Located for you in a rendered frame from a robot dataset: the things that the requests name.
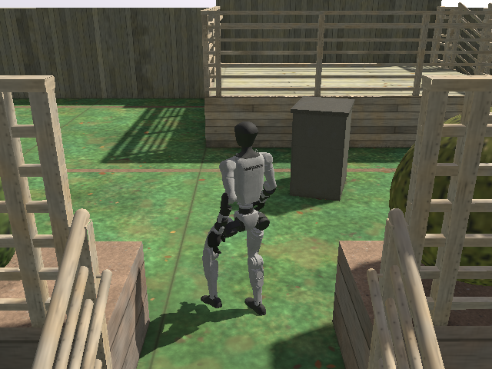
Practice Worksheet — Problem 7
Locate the robot right upper arm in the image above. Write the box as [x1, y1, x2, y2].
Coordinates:
[258, 152, 277, 191]

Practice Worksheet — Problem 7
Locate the robot left upper arm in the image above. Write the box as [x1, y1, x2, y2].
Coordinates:
[219, 157, 237, 204]

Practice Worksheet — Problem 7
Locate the robot right thigh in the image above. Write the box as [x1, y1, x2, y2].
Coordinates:
[247, 212, 270, 270]

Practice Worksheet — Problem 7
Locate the left robot hand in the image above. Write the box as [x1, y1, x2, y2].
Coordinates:
[208, 231, 226, 254]

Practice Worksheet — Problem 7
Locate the left robot forearm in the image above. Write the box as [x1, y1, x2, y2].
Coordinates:
[213, 193, 232, 234]

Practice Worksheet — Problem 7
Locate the left robot shin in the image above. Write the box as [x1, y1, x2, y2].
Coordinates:
[202, 248, 218, 300]

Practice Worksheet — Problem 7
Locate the right robot hand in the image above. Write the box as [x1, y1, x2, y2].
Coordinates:
[252, 201, 265, 211]

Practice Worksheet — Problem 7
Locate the right robot forearm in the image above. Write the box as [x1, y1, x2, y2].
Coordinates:
[259, 188, 276, 203]

